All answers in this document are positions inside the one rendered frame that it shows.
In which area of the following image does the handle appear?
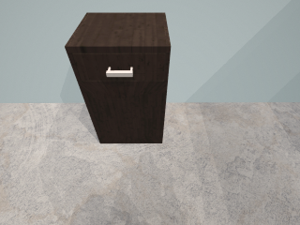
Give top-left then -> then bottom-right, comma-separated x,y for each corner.
106,67 -> 133,77

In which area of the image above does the cabinet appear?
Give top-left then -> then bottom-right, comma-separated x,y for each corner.
65,12 -> 171,143

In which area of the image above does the drawer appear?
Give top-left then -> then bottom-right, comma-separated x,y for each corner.
72,52 -> 165,81

